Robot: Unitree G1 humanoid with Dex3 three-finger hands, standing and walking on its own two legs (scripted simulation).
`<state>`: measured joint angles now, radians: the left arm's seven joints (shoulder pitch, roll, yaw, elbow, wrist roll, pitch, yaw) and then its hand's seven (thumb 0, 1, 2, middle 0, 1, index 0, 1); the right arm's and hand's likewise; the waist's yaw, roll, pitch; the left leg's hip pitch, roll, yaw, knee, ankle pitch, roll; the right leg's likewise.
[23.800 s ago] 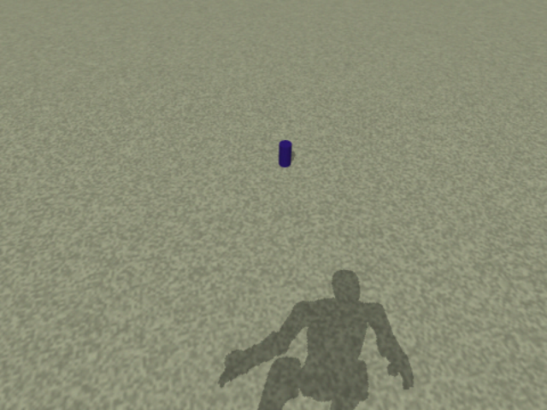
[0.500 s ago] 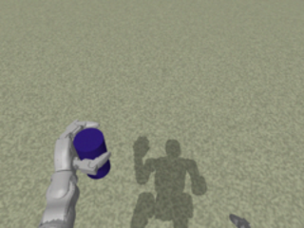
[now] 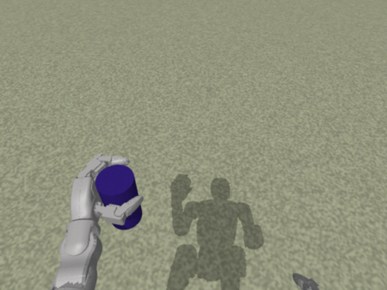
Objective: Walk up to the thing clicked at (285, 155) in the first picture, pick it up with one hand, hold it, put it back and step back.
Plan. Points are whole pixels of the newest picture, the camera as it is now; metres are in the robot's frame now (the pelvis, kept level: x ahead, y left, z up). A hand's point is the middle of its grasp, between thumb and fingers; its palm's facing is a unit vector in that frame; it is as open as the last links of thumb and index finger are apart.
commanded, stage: hold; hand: left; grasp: from the side
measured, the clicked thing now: (121, 199) +0.32 +0.16 +0.03
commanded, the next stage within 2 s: crouch in 0.60 s
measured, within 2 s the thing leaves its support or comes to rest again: neither
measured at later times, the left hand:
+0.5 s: hand (116, 189) +0.33 +0.17 +0.06, palm faces +0.15 -0.99 -0.02, open 9.9 cm
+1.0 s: hand (120, 199) +0.33 +0.17 +0.01, palm faces +0.21 -0.98 +0.01, open 9.9 cm
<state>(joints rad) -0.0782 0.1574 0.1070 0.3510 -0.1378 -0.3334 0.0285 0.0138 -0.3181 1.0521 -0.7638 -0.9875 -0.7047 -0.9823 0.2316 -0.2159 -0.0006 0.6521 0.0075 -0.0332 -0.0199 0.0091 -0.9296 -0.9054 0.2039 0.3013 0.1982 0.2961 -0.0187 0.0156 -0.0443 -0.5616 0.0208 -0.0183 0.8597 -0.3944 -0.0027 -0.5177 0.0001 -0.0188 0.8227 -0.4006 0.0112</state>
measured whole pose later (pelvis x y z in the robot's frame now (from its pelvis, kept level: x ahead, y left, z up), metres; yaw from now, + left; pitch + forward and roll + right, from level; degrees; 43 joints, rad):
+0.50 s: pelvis +0.00 +0.00 +0.00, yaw +0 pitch +6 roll -2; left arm -0.08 0.16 0.11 0.35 -0.14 -0.32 0.03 0.01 -0.32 1.05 -0.76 -0.99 -0.70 -0.98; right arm 0.24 -0.21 0.00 0.65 0.01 -0.03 -0.02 0.01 -0.93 -0.91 0.20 0.30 0.20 0.30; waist -0.02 0.02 -0.05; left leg -0.57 0.02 -0.02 0.87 -0.40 0.00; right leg -0.52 0.00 -0.02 0.82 -0.40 0.01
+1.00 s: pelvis +0.00 +0.00 -0.01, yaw +0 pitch +10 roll -1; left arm -0.12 0.14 0.17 0.47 -0.13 -0.42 0.05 0.01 -0.32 1.05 -0.76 -0.99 -0.70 -0.98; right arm 0.21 -0.21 -0.02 0.64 -0.01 -0.05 0.00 0.01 -0.89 -0.90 0.20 0.30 0.20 0.30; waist -0.03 0.00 -0.05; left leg -0.70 0.02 -0.03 0.95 -0.42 -0.01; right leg -0.66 0.00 -0.03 0.92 -0.43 0.00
